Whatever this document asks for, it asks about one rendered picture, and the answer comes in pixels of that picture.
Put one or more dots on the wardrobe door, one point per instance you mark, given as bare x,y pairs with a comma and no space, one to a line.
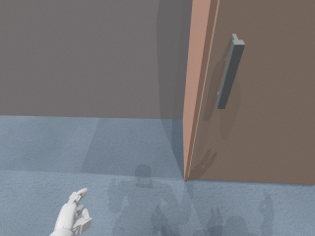
266,133

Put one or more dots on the robot left hand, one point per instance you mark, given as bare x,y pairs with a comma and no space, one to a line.
67,217

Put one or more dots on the handle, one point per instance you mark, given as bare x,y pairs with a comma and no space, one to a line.
232,63

